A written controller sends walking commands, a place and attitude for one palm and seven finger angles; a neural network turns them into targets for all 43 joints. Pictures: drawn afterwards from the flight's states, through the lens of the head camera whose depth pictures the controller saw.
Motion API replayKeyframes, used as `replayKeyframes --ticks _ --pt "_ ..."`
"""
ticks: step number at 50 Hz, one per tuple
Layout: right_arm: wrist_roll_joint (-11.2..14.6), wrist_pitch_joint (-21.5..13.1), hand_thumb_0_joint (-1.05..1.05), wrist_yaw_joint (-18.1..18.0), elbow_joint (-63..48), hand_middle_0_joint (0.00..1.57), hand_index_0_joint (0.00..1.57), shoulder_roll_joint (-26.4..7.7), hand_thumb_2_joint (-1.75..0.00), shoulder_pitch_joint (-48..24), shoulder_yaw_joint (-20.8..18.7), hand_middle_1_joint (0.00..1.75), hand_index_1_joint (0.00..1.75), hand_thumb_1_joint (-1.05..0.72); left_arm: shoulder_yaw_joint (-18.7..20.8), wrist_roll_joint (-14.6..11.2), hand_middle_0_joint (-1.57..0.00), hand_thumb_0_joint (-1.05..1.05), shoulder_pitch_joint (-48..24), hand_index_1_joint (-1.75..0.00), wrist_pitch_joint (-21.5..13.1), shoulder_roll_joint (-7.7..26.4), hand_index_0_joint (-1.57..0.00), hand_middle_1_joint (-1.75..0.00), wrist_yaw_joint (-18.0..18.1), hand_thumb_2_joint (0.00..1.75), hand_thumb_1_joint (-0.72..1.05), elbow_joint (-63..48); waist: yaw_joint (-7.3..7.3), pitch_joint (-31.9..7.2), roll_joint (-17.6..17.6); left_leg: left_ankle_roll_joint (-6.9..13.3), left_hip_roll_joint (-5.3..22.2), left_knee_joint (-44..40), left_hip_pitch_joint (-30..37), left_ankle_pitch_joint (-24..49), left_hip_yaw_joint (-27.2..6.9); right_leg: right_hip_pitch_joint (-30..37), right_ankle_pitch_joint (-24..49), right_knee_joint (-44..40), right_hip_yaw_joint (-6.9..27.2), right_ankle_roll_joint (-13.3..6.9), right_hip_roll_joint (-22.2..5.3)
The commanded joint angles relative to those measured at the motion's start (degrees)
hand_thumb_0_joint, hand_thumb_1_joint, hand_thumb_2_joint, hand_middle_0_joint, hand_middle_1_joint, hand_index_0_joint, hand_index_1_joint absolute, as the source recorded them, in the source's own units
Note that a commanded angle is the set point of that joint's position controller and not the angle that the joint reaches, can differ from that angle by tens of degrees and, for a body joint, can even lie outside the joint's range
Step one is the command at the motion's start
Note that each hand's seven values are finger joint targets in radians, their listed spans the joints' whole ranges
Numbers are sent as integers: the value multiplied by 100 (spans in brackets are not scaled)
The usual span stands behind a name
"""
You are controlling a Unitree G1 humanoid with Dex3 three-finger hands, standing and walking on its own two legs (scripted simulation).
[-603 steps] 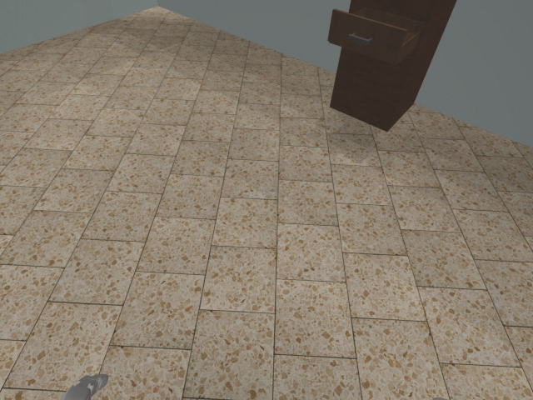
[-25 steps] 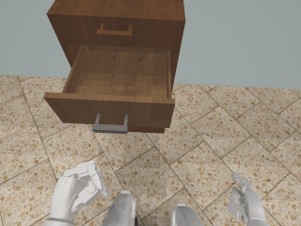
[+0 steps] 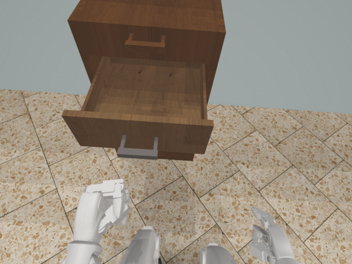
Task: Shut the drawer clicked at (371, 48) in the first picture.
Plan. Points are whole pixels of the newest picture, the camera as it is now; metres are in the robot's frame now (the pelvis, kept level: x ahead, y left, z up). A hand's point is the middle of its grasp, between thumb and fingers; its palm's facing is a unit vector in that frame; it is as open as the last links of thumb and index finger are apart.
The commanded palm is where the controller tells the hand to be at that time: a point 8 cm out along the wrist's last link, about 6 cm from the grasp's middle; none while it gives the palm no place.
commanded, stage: raise the hand and make a fist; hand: left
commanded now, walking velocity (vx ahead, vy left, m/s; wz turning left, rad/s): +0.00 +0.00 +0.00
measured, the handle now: (139, 146) +0.41 +0.13 -0.05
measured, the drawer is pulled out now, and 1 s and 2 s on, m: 0.24 0.24 0.24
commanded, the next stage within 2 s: bring the fist close to the handle in 0.28 s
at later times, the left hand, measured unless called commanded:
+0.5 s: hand (142, 212) +0.22 +0.08 +0.04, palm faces -0.01 -1.00 -0.01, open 3.3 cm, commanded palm +0.20 +0.14 +0.04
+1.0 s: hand (145, 195) +0.27 +0.09 -0.01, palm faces -0.02 -1.00 -0.03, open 3.3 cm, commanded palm +0.25 +0.14 -0.01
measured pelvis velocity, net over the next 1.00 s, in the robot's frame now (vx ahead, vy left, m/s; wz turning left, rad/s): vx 0.01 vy -0.04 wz -0.01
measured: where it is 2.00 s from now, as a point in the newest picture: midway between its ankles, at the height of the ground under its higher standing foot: outside the picture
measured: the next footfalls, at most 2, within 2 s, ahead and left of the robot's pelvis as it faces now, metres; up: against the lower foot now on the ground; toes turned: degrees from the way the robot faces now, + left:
none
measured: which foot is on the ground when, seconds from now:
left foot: down 0.00-1.00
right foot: down 0.00-1.00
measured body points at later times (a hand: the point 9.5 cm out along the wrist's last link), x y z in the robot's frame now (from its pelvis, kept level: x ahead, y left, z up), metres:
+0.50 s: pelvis +0.02 -0.03 +0.00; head +0.09 -0.02 +0.44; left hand +0.22 +0.14 +0.04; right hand +0.22 -0.24 -0.07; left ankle +0.06 +0.08 -0.62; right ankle +0.00 -0.13 -0.62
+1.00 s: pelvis +0.01 -0.04 -0.03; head +0.11 -0.03 +0.41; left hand +0.26 +0.14 +0.00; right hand +0.18 -0.28 -0.13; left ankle +0.06 +0.08 -0.62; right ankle +0.00 -0.13 -0.62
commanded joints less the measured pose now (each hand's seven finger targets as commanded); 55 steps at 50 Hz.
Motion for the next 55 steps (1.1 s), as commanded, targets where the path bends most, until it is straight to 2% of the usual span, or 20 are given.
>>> replayKeyframes --ticks 1,4,7,11,12,15,18,22,24,28,31,33,37,38,39,42,46,48,52,55 --pt "90 -238 0 -84 -1039 20 20 -795 -90 -312 -374 30 30 -90 -143 95 -140 0 158 -160 -8 87 -140 -160 -117 90 90 -922 -102 -1082 2 -267 98 -1634 1978 173 -793 -116 635 -1056 64 -200 118" --pt "80 -201 0 -125 -1068 20 20 -736 -90 -308 -389 30 30 -90 149 -24 -140 0 315 -160 1 210 -140 -160 11 90 90 -1176 5 -1321 -67 -254 75 -1548 2022 563 -647 96 812 -1091 83 -203 134" --pt "45 -266 0 -137 -988 20 20 -670 -90 -285 -388 30 30 -90 278 -130 -140 0 235 -160 -277 240 -140 -160 181 90 90 -1466 39 -1399 6 -263 64 -1430 2050 920 -570 172 995 -1064 108 -214 151" --pt "31 -368 0 -58 -896 20 20 -663 -90 -290 -381 30 30 -90 -111 -101 -140 0 364 -160 -596 -52 -140 -160 166 90 90 -1291 -115 -1215 33 -240 56 -1243 1884 971 -496 13 1044 -1044 138 -197 136" --pt "34 -370 0 -61 -869 20 20 -676 -90 -282 -399 30 30 -90 -181 -31 -140 0 397 -160 -600 -65 -140 -160 135 90 90 -1129 -182 -1087 -63 -219 64 -1204 1820 952 -495 -19 1061 -1073 165 -196 143" --pt "49 -351 0 -47 -915 20 20 -720 -90 -250 -414 30 30 -90 -295 78 -140 0 487 -160 -515 -43 -140 -160 -30 90 90 -884 -211 -1003 -147 -202 35 -1157 1664 826 -448 11 1075 -1089 212 -176 113" --pt "70 -280 0 -77 -990 20 20 -700 -90 -251 -444 30 30 -90 -41 92 -140 0 674 -160 -378 171 -140 -160 -98 90 90 -971 -80 -1257 -126 -187 13 -1142 1759 1049 -371 253 1360 -1081 260 -182 111" --pt "43 -251 0 -119 -894 20 20 -620 -90 -289 -434 30 30 -90 337 -45 -140 0 349 -160 -470 298 -140 -160 16 90 90 -1032 -52 -1366 -169 -185 -16 -938 1649 1295 -314 305 1708 -979 313 -168 133" --pt "32 -282 0 -110 -814 20 20 -588 -90 -318 -430 30 30 -90 370 -114 -140 0 261 -160 -632 174 -140 -160 44 90 90 -821 -91 -1297 -269 -193 -30 -792 1468 1225 -279 212 1731 -947 351 -146 128" --pt "3 -377 0 -82 -687 20 20 -638 -90 -366 -416 30 30 -90 98 -95 -140 0 -191 -160 -915 8 -140 -160 -107 90 90 -523 -235 -1200 -168 -185 -33 -526 1164 1020 -275 -109 1518 -851 437 -147 106" --pt "7 -408 0 -89 -650 20 20 -690 -90 -339 -437 30 30 -90 107 -78 -140 0 -408 -160 -957 138 -140 -160 -312 90 90 -363 -227 -1429 -128 -173 -24 -385 1075 1007 -265 -142 1511 -787 536 -149 80" --pt "15 -383 0 -102 -648 20 20 -703 -90 -322 -443 30 30 -90 210 -109 -140 0 -428 -160 -851 232 -140 -160 -403 90 90 -253 -211 -1583 -165 -158 -27 -273 949 1046 -231 -39 1636 -780 645 -124 55" --pt "35 -305 0 -142 -596 20 20 -707 -90 -344 -465 30 30 -90 840 -229 -140 0 -619 -160 -690 630 -140 -160 -334 90 90 -119 -46 -1788 -279 -163 -34 -178 744 1089 -182 168 1757 -741 763 -101 54" --pt "32 -299 0 -129 -621 20 20 -678 -90 -366 -453 30 30 -90 797 -284 -140 0 -626 -160 -683 492 -140 -160 -315 90 90 -182 -33 -1926 -244 -165 -51 -152 723 1143 -152 292 1925 -720 798 -77 19" --pt "45 -275 0 -129 -583 20 20 -670 -90 -340 -461 30 30 -90 951 -304 -140 0 -657 -160 -678 574 -140 -160 -256 90 90 -120 -5 -1919 -293 -178 -43 -162 721 1182 -155 302 2004 -694 767 -80 30" --pt "21 -295 0 -119 -476 20 20 -684 -90 -354 -451 30 30 -90 850 -349 -140 0 -1003 -160 -746 440 -140 -160 -179 90 90 -50 -106 -1893 -225 -173 -31 -81 649 1182 -180 107 1987 -620 731 -71 43" --pt "6 -344 0 -82 -362 20 20 -747 -90 -340 -467 30 30 -90 440 -302 -140 0 -1181 -160 -882 191 -140 -160 -332 90 90 284 -259 -1790 -209 -167 -19 31 545 1050 -221 -243 1853 -558 727 -60 19" --pt "4 -342 0 -94 -280 20 20 -796 -90 -321 -480 30 30 -90 523 -289 -140 0 -1373 -160 -890 308 -140 -160 -421 90 90 554 -292 -1791 -349 -152 -6 121 396 992 -232 -333 1759 -496 751 -59 24" --pt "7 -291 0 -104 -218 20 20 -844 -90 -363 -504 30 30 -90 968 -338 -140 0 -1589 -160 -905 661 -140 -160 -459 90 90 885 -162 -1830 -402 -153 -7 205 180 893 -207 -426 1511 -401 776 -92 53" --pt "1 -273 0 -66 -235 20 20 -808 -90 -405 -516 30 30 -90 1118 -427 -140 0 -1720 -160 -1017 610 -140 -160 -340 90 90 692 -17 -2274 -144 -167 -27 200 419 1093 -176 -430 1633 -216 665 -137 70"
